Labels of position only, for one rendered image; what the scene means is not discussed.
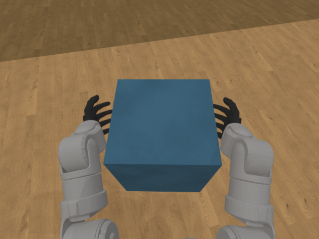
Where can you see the left robot upper arm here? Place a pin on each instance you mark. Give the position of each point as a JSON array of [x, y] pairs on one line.
[[96, 229]]

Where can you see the right robot forearm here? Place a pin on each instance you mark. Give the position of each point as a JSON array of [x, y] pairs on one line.
[[250, 174]]

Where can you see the robot left hand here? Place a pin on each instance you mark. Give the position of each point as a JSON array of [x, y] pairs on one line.
[[90, 112]]

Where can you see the left robot forearm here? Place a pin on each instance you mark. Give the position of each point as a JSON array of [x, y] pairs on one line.
[[80, 169]]

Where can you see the carton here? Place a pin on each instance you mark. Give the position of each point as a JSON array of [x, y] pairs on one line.
[[162, 135]]

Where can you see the right robot upper arm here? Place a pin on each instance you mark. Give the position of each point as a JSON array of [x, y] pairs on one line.
[[241, 232]]

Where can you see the robot right hand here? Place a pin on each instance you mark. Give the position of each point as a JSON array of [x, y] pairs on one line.
[[232, 115]]

